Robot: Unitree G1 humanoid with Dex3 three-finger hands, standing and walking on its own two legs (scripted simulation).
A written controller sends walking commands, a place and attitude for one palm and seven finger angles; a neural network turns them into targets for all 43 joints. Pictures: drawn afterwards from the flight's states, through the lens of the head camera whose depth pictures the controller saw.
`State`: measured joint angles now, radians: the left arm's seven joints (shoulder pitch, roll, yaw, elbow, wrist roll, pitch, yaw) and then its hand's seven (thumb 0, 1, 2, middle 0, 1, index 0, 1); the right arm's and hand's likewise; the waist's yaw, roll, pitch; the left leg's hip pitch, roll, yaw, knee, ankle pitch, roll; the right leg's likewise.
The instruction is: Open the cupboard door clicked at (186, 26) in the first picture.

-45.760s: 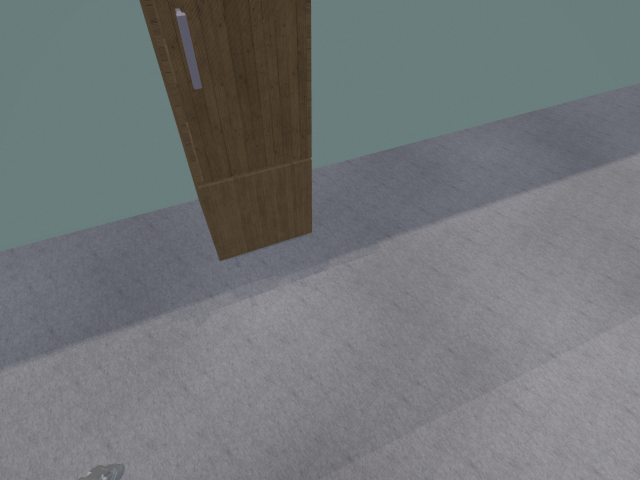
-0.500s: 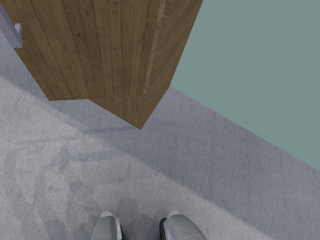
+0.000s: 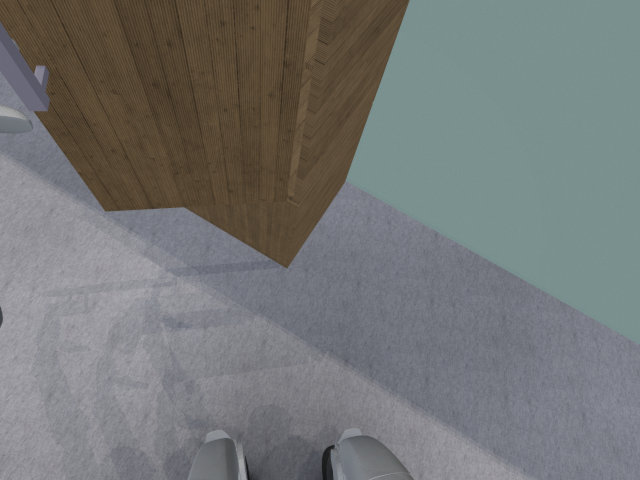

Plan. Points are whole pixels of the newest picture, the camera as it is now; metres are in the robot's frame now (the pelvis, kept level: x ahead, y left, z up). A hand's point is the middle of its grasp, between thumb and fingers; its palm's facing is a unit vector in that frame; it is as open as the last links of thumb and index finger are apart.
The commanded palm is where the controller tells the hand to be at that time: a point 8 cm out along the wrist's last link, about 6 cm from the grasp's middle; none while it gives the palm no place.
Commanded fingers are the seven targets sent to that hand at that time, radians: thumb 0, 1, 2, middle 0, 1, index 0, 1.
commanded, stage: slide the fingers in behind the handle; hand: left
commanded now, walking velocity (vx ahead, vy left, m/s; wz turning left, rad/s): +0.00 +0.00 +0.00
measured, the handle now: (0, 28) +0.60 +0.28 +0.13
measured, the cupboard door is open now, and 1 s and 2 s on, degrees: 38 38 46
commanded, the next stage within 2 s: close the thumb around the handle in 0.64 s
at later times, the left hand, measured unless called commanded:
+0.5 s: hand (7, 61) +0.54 +0.26 +0.14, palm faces +0.04 -1.00 +0.00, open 14.0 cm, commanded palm +0.53 +0.30 +0.12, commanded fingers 0.00 -0.50 0.30 -0.30 -1.20 -0.30 -1.20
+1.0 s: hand (3, 63) +0.54 +0.26 +0.14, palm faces +0.04 -1.00 +0.01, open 12.1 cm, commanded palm +0.53 +0.30 +0.12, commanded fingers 0.00 0.28 0.64 -0.36 -1.28 -0.36 -1.28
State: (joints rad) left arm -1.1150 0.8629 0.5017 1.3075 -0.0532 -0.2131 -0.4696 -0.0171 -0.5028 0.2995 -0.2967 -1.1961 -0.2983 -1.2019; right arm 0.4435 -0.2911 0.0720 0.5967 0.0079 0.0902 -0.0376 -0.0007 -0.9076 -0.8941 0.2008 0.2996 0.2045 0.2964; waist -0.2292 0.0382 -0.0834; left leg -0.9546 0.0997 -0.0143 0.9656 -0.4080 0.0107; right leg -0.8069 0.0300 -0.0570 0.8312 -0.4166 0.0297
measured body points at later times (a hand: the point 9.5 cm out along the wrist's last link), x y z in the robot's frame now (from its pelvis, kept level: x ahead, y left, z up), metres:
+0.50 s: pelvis +0.00 -0.01 +0.00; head +0.15 +0.02 +0.42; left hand +0.54 +0.31 +0.14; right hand -0.04 -0.27 -0.09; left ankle +0.02 +0.11 -0.68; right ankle -0.02 -0.15 -0.68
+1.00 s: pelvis +0.01 +0.00 +0.00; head +0.14 +0.03 +0.43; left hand +0.53 +0.32 +0.14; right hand -0.03 -0.26 -0.09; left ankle +0.02 +0.11 -0.68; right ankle -0.02 -0.15 -0.68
